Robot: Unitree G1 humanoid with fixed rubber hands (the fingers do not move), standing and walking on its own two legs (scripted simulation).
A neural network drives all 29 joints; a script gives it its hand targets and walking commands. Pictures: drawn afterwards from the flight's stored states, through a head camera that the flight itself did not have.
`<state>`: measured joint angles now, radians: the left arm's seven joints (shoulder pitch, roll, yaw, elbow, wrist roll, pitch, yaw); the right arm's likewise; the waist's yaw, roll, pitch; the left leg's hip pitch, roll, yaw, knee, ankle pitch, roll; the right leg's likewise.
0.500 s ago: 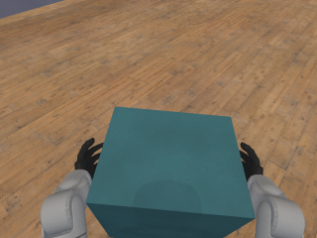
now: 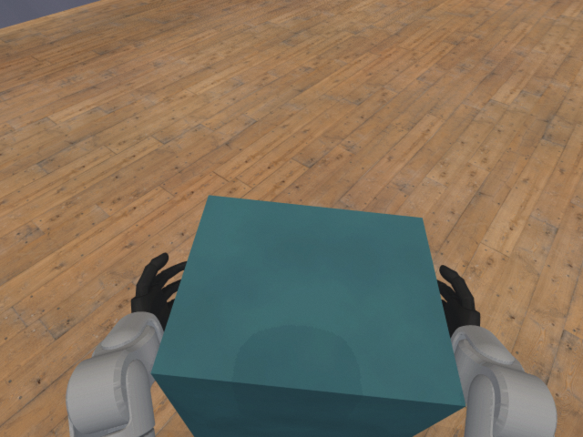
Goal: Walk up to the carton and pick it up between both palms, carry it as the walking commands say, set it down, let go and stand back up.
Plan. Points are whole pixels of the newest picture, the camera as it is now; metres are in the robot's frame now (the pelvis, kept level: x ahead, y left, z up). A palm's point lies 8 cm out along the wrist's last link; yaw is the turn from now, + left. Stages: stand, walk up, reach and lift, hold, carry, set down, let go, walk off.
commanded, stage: carry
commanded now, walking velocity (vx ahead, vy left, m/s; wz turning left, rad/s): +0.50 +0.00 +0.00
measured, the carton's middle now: (299, 336) +0.27 +0.00 +0.01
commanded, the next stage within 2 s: none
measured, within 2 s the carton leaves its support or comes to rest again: neither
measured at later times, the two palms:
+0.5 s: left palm (202, 162) +0.55 +0.16 +0.07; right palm (410, 172) +0.53 -0.20 +0.07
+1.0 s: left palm (220, 108) +0.75 +0.15 +0.05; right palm (386, 109) +0.75 -0.21 +0.05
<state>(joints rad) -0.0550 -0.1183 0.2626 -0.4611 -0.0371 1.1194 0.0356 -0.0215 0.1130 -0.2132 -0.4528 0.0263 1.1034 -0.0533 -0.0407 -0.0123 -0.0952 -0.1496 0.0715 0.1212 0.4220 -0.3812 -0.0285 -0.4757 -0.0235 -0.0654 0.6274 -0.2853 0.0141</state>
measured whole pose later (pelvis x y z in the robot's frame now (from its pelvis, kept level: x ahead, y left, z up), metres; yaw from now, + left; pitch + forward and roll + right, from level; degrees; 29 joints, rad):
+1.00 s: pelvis +0.49 -0.03 -0.01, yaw -1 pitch +5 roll +0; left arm -0.05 -0.12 0.27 -0.36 -0.03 1.04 0.04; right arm -0.07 0.09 -0.21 -0.32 0.03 1.06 -0.05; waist -0.01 -0.01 -0.07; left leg -0.39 -0.01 0.15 0.64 -0.35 0.07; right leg -0.29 0.00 -0.08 0.94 -0.56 0.02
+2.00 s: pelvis +0.74 -0.01 -0.03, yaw -1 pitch +5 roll -1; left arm -0.06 -0.10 0.23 -0.24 -0.01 0.91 0.04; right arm -0.10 0.03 -0.20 -0.19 0.03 0.93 -0.02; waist 0.00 0.02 -0.08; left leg -0.39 -0.01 0.06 0.87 -0.51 0.06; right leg -0.27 -0.01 -0.09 0.74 -0.56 -0.01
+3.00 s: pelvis +1.15 +0.02 -0.03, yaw +0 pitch +5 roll -1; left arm -0.03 -0.08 0.22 -0.12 0.01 0.80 0.03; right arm -0.06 0.04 -0.18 -0.04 0.02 0.80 -0.01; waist 0.01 0.00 -0.06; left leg -0.39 -0.03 0.05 0.82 -0.51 0.07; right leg -0.32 0.01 -0.11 1.02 -0.57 -0.02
